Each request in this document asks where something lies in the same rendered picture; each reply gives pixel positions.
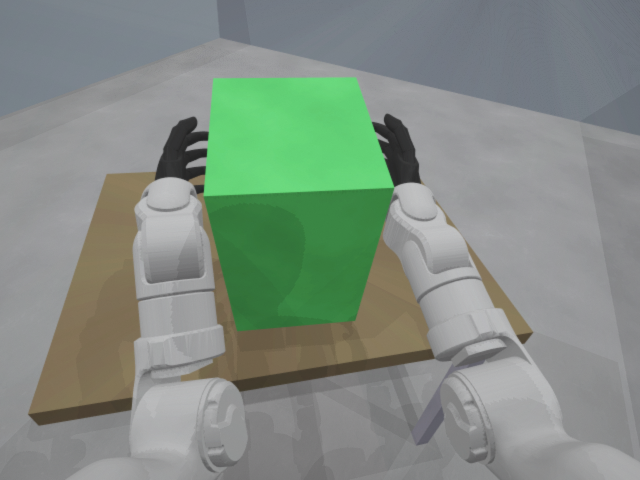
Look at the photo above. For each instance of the robot right upper arm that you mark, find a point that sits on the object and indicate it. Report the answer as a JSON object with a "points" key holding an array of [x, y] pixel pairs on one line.
{"points": [[503, 415]]}

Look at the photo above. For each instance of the carton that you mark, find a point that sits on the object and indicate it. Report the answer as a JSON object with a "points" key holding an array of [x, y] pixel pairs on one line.
{"points": [[297, 191]]}

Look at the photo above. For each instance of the table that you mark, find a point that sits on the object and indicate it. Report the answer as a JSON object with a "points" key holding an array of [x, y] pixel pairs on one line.
{"points": [[90, 366]]}

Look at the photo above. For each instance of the right robot forearm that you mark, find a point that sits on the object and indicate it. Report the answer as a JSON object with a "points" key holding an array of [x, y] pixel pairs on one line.
{"points": [[464, 326]]}

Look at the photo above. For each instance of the robot left hand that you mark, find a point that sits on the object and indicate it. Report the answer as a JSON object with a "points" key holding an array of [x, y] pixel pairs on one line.
{"points": [[174, 159]]}

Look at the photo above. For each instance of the robot left upper arm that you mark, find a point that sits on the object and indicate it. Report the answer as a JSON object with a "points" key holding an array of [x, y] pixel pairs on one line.
{"points": [[189, 430]]}

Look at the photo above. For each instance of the left robot forearm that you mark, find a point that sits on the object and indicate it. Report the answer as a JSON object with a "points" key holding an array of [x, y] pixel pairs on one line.
{"points": [[173, 276]]}

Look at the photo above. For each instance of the robot right hand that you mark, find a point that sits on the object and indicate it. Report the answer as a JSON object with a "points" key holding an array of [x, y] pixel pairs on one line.
{"points": [[400, 152]]}

